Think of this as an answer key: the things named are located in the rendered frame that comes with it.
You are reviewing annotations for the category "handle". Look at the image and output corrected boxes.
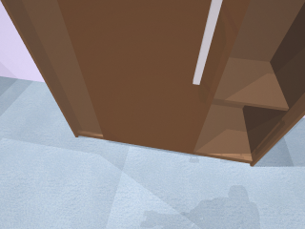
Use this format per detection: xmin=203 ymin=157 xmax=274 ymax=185
xmin=193 ymin=0 xmax=223 ymax=85

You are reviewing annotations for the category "wardrobe door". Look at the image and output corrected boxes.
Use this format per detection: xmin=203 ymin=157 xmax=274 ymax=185
xmin=57 ymin=0 xmax=251 ymax=154
xmin=14 ymin=0 xmax=102 ymax=134

